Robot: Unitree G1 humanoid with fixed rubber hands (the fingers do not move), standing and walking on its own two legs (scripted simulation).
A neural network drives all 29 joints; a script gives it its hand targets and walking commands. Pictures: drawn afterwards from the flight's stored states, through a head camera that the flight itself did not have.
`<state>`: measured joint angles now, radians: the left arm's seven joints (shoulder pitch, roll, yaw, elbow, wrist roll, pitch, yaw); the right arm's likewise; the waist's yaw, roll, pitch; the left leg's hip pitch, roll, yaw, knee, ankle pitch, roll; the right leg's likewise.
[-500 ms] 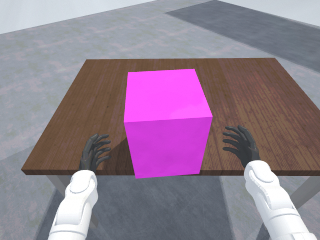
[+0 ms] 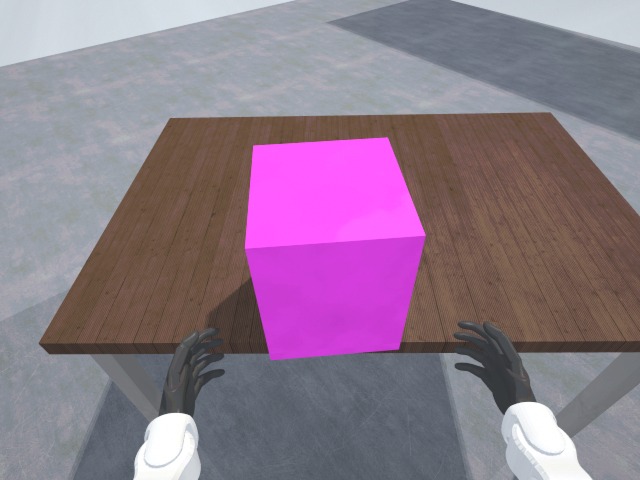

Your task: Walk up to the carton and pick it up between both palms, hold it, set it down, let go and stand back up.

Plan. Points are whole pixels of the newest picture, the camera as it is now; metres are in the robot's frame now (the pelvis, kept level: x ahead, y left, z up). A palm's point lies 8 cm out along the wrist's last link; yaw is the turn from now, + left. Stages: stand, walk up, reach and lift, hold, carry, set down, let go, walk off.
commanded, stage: set down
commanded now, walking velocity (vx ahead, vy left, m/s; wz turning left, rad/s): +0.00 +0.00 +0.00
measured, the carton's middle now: (328, 250) +0.45 +0.03 +0.04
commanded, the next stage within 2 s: none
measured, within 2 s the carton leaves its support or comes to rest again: neither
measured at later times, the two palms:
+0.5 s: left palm (171, 451) +0.19 +0.21 -0.01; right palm (514, 441) +0.20 -0.19 -0.02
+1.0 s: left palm out of the picture +0.17 +0.22 -0.04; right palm out of the picture +0.17 -0.19 -0.05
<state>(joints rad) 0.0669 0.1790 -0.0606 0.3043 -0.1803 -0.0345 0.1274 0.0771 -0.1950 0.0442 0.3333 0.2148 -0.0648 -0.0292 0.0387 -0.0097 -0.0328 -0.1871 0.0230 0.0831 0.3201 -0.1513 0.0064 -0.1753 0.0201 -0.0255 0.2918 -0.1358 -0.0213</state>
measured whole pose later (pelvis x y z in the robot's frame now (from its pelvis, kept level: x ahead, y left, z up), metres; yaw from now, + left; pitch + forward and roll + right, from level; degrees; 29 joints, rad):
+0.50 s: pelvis +0.02 +0.00 +0.00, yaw +0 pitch +0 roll +0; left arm 0.32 0.18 -0.06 0.03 -0.12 0.24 0.11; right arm 0.33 -0.17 0.04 0.15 0.16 0.03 -0.03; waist 0.06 -0.01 0.01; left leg -0.12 0.02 0.09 0.28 -0.16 0.01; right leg -0.11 0.02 -0.01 0.25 -0.14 -0.01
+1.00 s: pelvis +0.02 +0.00 +0.00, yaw -2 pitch +0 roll +0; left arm 0.36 0.21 -0.05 0.10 -0.10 0.34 0.07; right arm 0.41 -0.13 0.04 0.20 0.11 0.10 -0.04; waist 0.07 -0.01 0.01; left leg -0.12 0.03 0.11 0.29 -0.18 0.00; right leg -0.12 0.03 0.00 0.27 -0.16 -0.02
